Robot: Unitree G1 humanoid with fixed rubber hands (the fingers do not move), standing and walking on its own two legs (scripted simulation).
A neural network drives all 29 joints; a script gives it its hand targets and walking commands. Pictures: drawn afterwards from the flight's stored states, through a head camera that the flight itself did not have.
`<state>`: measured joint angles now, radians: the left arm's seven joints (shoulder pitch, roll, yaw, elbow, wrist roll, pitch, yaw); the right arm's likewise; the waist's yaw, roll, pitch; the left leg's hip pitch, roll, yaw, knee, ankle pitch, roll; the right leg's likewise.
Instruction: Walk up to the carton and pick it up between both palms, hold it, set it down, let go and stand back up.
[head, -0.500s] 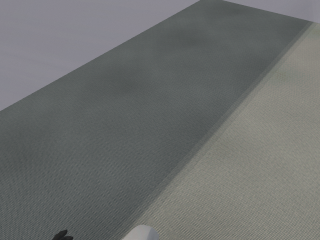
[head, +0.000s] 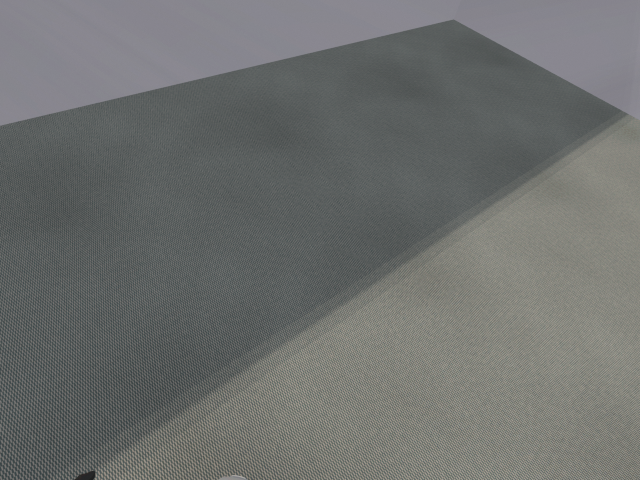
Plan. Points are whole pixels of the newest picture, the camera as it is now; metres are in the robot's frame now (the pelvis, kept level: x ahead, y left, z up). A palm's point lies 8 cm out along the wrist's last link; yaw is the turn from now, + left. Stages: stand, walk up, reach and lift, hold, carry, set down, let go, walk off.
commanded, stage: walk up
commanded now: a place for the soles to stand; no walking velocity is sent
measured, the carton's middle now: out of the picture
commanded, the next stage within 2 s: none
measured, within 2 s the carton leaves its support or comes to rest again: neither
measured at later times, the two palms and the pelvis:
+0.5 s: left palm out of the picture -0.04 +0.30 -0.12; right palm out of the picture +0.00 -0.25 -0.12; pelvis -0.05 +0.01 -0.01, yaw +15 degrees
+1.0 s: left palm out of the picture +0.04 +0.21 -0.13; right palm (488, 392) +0.28 -0.30 -0.13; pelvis +0.08 -0.07 -0.03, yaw +28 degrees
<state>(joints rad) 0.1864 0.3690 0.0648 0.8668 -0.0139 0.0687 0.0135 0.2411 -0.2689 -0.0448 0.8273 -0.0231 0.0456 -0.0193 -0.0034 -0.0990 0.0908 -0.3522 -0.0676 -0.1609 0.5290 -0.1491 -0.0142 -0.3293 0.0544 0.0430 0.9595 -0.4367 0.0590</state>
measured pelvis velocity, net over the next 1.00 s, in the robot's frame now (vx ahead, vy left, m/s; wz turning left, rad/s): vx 0.08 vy -0.07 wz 0.48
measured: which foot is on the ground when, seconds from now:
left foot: down 0.00-0.10, up 0.12-0.46, down 0.48-0.90, up 0.92-1.00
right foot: up 0.00-0.04, down 0.06-0.50, up 0.52-0.84, down 0.86-1.00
